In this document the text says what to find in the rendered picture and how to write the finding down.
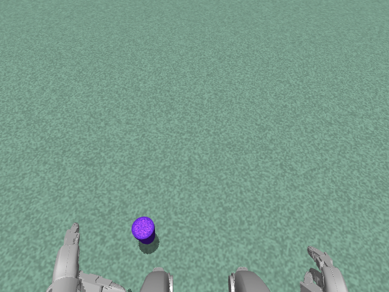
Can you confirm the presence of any left robot hand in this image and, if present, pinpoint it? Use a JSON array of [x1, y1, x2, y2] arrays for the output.
[[52, 223, 126, 292]]

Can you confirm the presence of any cup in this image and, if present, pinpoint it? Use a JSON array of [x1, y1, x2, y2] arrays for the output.
[[131, 217, 155, 244]]

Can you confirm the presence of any left robot arm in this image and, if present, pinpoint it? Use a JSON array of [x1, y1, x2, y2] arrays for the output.
[[46, 277, 81, 292]]

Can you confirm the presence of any right robot hand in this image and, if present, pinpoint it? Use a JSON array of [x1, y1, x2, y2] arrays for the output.
[[300, 246, 348, 292]]

